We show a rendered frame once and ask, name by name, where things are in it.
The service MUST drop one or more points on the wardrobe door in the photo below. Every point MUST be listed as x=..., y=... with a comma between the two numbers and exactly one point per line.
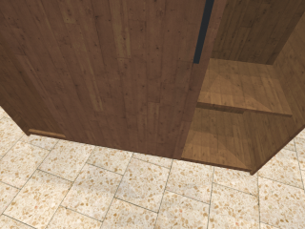
x=17, y=89
x=115, y=73

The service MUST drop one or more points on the handle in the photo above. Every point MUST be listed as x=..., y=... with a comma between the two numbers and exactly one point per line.
x=203, y=30

